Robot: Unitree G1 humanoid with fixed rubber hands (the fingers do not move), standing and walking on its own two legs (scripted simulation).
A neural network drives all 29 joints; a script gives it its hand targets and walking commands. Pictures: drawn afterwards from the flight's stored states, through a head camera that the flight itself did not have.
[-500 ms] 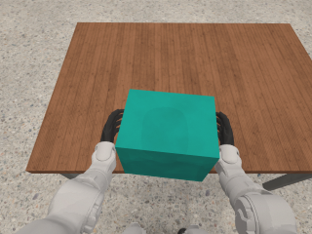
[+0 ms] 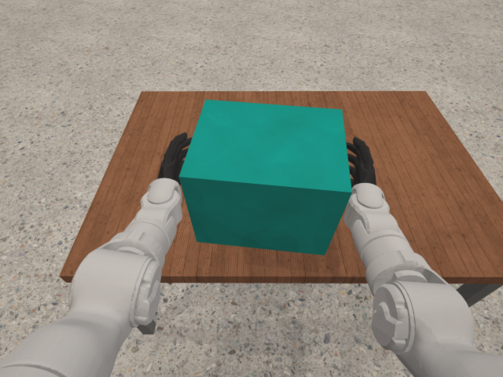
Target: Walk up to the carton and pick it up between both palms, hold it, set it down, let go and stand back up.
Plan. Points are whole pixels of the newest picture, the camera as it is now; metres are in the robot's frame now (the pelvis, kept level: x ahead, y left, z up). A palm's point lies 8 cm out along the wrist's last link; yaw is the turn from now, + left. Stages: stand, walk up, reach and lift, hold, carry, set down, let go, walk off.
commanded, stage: reach and lift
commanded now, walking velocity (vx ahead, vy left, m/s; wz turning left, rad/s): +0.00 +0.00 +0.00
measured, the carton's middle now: (266, 178) +0.43 -0.03 +0.08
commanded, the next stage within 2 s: hold in 1.98 s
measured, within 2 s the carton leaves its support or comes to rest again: neither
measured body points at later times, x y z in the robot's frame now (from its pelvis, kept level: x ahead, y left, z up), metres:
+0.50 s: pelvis +0.08 +0.00 +0.02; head +0.10 -0.01 +0.47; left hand +0.46 +0.16 +0.09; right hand +0.45 -0.17 +0.10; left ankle +0.05 +0.11 -0.71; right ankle +0.06 -0.11 -0.71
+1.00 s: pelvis +0.06 +0.02 +0.03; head +0.04 +0.04 +0.48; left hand +0.39 +0.17 +0.15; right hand +0.39 -0.16 +0.13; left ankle +0.05 +0.11 -0.71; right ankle +0.06 -0.11 -0.71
